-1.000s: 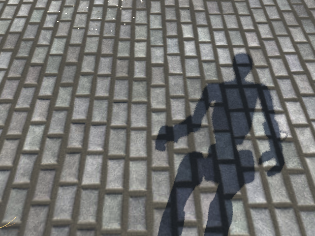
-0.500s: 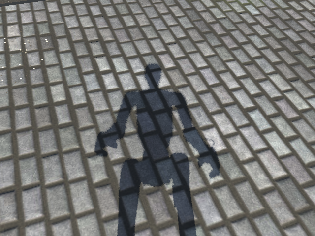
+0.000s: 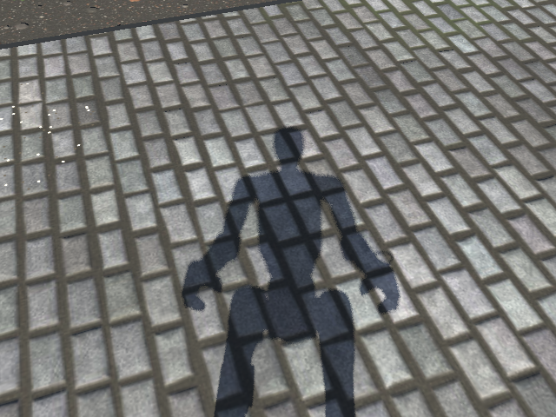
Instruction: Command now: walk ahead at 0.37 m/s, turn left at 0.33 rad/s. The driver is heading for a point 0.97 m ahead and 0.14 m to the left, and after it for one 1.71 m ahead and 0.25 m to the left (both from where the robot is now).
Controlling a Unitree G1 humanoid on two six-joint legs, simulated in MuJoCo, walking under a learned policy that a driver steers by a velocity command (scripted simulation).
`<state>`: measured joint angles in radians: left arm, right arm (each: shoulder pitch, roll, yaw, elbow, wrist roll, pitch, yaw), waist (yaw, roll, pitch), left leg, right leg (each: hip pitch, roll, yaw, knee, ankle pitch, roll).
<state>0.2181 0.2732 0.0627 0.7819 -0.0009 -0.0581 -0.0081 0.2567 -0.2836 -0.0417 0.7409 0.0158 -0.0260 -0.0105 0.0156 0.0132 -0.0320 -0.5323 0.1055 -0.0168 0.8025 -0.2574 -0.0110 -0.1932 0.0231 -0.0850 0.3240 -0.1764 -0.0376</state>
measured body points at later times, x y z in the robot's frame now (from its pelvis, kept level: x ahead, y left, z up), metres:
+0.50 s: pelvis +0.20 +0.09 +0.00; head +0.23 +0.13 +0.45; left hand +0.37 +0.38 -0.09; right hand +0.28 -0.18 -0.10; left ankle +0.08 +0.15 -0.74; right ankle +0.43 -0.01 -0.69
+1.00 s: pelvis +0.51 +0.14 +0.00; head +0.55 +0.14 +0.45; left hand +0.50 +0.42 -0.12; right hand +0.77 -0.06 -0.07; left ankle +0.67 +0.33 -0.70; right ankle +0.47 +0.05 -0.74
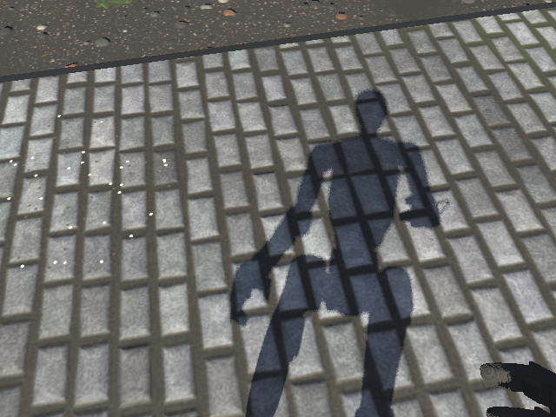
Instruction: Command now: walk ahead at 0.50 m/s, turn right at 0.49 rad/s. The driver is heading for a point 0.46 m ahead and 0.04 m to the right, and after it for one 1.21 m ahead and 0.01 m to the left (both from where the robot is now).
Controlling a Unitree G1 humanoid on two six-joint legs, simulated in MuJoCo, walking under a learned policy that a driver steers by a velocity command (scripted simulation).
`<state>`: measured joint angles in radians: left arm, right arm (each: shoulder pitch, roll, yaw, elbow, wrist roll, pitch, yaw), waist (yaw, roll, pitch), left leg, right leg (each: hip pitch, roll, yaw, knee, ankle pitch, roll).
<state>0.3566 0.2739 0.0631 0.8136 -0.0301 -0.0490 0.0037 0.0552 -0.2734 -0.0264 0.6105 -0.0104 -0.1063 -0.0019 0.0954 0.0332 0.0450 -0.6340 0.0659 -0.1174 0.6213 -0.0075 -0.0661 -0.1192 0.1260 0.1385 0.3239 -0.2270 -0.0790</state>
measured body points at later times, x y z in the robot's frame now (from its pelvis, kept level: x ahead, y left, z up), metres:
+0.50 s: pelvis +0.26 +0.02 +0.00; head +0.30 +0.01 +0.44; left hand +0.55 +0.19 -0.08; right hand +0.20 -0.27 -0.12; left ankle +0.22 +0.15 -0.74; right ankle +0.38 -0.17 -0.70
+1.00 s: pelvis +0.38 -0.03 -0.01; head +0.41 -0.01 +0.44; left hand +0.56 +0.23 -0.13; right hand +0.48 -0.33 -0.11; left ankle +0.42 +0.08 -0.73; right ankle +0.41 -0.17 -0.74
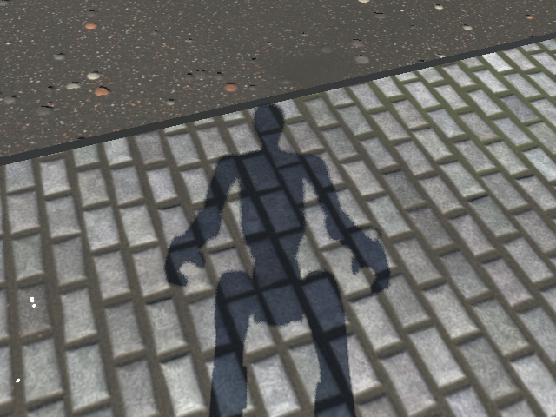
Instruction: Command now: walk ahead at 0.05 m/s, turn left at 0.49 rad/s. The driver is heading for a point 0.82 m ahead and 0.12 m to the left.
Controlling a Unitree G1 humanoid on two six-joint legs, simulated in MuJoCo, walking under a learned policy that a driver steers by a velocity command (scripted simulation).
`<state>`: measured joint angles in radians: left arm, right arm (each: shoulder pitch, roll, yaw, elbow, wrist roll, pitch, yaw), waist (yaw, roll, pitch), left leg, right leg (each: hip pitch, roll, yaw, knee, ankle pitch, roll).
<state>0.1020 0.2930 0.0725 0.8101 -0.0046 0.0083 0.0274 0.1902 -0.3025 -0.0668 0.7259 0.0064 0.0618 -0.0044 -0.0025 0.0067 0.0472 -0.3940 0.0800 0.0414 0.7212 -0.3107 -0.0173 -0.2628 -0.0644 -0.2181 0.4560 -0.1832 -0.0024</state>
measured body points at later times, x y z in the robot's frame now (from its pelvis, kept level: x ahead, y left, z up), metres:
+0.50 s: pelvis +0.03 +0.00 +0.00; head +0.06 +0.01 +0.45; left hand +0.09 +0.32 -0.10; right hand +0.26 -0.23 -0.09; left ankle +0.03 +0.11 -0.73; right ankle +0.07 -0.12 -0.73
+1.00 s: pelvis +0.02 +0.02 +0.00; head +0.03 +0.03 +0.45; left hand +0.03 +0.30 -0.13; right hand +0.23 -0.19 -0.10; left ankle -0.03 +0.12 -0.73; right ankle +0.07 -0.12 -0.73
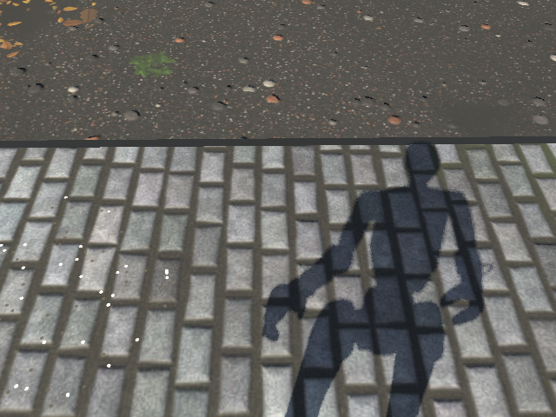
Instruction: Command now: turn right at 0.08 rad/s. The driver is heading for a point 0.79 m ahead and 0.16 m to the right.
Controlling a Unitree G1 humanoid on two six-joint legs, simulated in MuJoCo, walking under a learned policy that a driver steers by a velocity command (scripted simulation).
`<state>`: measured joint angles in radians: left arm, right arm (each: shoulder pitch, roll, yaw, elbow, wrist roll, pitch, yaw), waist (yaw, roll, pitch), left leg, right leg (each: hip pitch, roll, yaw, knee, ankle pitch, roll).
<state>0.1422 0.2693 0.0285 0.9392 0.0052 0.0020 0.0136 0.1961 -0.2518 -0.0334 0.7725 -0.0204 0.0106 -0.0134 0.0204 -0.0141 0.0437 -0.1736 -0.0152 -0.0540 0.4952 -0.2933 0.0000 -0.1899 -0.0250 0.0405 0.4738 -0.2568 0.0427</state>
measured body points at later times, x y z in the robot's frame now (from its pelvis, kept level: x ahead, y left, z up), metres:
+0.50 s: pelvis +0.05 -0.07 +0.00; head +0.06 -0.11 +0.45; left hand +0.13 +0.20 -0.11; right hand +0.14 -0.37 -0.11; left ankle +0.08 +0.09 -0.66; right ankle -0.02 -0.13 -0.74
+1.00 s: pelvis +0.33 -0.13 +0.00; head +0.36 -0.15 +0.45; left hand +0.47 +0.11 -0.12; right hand +0.39 -0.42 -0.12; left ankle +0.40 -0.07 -0.74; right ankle +0.22 -0.24 -0.64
